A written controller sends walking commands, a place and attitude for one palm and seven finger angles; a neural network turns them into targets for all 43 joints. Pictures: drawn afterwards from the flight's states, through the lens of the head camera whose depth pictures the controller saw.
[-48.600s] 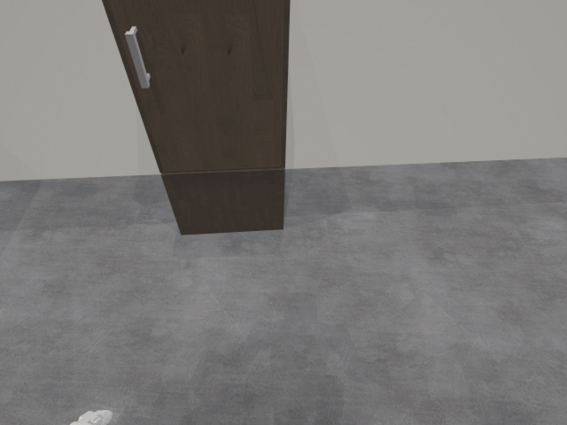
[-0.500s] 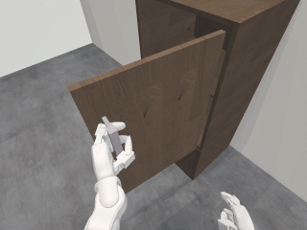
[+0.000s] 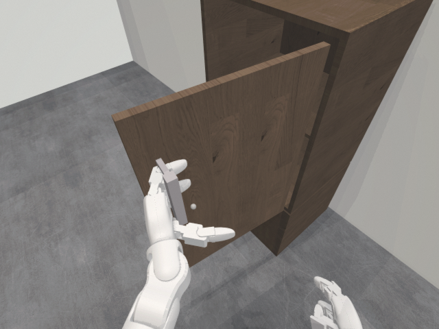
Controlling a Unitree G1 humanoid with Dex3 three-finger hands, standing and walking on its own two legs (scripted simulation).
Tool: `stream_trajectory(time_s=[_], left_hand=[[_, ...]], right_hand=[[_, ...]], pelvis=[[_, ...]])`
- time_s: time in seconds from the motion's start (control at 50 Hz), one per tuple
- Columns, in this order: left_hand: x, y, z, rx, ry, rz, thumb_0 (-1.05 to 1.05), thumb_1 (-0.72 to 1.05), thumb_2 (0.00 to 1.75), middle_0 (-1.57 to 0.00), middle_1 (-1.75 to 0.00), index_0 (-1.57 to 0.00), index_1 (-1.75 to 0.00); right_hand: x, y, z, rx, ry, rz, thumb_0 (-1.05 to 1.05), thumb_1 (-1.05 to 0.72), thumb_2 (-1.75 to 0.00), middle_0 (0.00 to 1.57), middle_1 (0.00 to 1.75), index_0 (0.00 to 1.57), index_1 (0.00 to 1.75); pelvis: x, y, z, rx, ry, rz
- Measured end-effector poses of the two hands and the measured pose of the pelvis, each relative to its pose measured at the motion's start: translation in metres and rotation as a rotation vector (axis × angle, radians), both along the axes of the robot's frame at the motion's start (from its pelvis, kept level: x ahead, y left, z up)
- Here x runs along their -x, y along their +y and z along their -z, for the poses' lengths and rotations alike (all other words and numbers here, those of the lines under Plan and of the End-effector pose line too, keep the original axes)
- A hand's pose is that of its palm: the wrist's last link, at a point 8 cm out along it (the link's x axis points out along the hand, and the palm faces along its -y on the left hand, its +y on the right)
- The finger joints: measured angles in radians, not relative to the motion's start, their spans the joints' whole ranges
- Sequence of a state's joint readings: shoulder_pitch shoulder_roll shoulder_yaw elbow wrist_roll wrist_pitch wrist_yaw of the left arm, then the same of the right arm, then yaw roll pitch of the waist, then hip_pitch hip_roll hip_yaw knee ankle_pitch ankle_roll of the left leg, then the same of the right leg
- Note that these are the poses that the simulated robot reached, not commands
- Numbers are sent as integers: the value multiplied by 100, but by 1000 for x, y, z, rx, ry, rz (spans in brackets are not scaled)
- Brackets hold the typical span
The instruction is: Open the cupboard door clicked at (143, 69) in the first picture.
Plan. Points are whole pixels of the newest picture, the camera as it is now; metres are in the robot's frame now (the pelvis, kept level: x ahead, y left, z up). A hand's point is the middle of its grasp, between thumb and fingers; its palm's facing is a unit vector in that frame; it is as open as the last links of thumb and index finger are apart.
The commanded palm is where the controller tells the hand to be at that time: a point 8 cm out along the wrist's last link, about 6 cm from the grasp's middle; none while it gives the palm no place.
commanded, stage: open thumb and fingers to let go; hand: left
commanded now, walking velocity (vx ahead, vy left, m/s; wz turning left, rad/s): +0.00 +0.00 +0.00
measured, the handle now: (171, 193) +0.33 +0.12 +0.08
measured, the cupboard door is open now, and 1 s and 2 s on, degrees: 82 82 82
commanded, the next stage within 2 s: slide the hand sideways off the handle in 0.12 s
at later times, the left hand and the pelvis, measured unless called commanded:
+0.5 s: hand (186, 224) +0.27 +0.08 +0.09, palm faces -0.17 -0.99 -0.01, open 15.8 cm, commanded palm +0.24 +0.12 +0.08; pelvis -0.01 +0.01 +0.00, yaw +0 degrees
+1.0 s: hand (159, 247) +0.23 +0.12 +0.08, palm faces -0.03 -1.00 -0.05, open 16.1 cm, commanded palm +0.20 +0.18 +0.08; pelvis +0.01 +0.00 +0.00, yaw -1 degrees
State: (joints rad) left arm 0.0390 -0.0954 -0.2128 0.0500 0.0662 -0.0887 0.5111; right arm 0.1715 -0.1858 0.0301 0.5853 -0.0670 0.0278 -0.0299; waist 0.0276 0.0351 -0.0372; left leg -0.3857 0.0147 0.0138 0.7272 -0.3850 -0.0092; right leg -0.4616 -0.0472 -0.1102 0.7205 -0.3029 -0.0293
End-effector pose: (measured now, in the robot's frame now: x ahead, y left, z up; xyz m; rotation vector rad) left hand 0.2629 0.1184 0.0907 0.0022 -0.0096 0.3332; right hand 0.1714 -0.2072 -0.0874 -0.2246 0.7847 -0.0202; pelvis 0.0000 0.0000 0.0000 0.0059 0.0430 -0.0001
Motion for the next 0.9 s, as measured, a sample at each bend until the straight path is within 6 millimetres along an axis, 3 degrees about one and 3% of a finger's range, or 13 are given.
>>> stream_trajectory(time_s=[0.26,0.38,0.46,0.72,0.9], left_hand=[[2,5,1,-15,-8,28,-2,-50,30,-49,-69,-46,-70],[5,21,2,-111,-25,375,-2,-50,30,-37,-51,-28,-52],[5,21,2,-44,-8,499,-2,-50,30,-27,-41,-22,-43],[18,9,3,-13,-5,498,-2,-50,30,-25,-35,-22,-37],[34,37,6,-20,40,411,-2,-50,30,-22,-33,-23,-34]], right_hand=[[-2,12,1,-1,5,-27,1,-91,-90,20,30,20,30],[4,16,1,-9,-34,-39,1,-91,-90,20,30,20,30],[8,17,-3,-30,-79,-21,1,-91,-90,20,30,20,30],[10,12,-13,-46,-126,4,1,-90,-90,20,30,20,30],[-3,-3,-16,-31,-136,27,1,-90,-90,20,30,20,30]], pelvis=[[4,7,1,3,-2,-5],[8,9,3,3,-9,-17],[9,13,3,4,-13,-14],[2,11,2,-6,-5,30],[-10,3,1,-4,7,34]])
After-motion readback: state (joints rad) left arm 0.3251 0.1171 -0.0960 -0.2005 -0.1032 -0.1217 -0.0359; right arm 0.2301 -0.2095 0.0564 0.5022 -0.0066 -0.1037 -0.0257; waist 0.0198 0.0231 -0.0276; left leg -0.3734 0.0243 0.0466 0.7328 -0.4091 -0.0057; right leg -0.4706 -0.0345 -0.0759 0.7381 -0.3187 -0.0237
